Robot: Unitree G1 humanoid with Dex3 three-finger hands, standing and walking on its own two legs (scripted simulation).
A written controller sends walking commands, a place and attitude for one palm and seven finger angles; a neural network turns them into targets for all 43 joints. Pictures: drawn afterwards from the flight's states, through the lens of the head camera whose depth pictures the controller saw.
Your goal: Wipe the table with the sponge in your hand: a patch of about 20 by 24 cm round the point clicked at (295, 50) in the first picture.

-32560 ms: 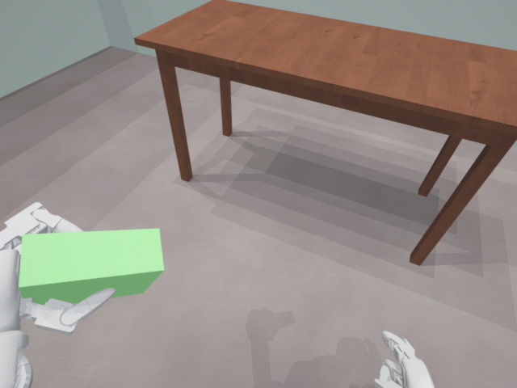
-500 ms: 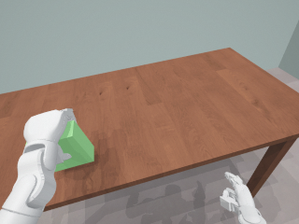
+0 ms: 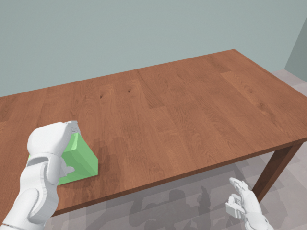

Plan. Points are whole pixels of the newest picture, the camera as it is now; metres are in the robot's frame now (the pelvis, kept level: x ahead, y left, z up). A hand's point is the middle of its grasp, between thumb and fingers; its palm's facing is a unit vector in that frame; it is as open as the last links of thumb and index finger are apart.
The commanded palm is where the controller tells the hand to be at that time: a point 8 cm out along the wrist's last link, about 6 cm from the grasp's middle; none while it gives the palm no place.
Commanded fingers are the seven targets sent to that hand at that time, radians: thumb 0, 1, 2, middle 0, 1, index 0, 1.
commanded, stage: lower the sponge onto the table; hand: left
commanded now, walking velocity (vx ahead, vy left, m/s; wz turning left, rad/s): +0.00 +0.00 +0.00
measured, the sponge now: (71, 164) +0.24 +0.28 +0.06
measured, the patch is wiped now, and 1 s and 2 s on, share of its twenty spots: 0.00 0.10 0.35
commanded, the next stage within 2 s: wipe forward along the first lane in 0.44 s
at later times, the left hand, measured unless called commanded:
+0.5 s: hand (62, 154) +0.24 +0.28 +0.11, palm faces +0.04 -0.09 -1.00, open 9.4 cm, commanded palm +0.21 +0.28 +0.17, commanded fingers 0.00 0.10 1.30 -1.20 -1.60 -1.20 -1.60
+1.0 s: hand (65, 143) +0.27 +0.30 +0.10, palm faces -0.02 -0.05 -1.00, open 9.5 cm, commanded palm +0.26 +0.30 +0.15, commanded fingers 0.00 0.10 1.30 -1.20 -1.60 -1.20 -1.60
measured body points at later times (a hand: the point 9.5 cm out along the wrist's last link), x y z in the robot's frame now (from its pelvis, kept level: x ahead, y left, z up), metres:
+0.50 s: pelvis +0.00 +0.00 +0.00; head -0.03 -0.05 +0.45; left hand +0.23 +0.28 +0.16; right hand +0.25 -0.20 -0.08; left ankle +0.02 +0.11 -0.74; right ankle +0.03 -0.09 -0.74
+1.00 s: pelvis +0.00 -0.01 +0.00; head -0.01 -0.05 +0.45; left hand +0.27 +0.30 +0.16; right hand +0.24 -0.21 -0.10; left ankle +0.02 +0.11 -0.74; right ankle +0.03 -0.09 -0.74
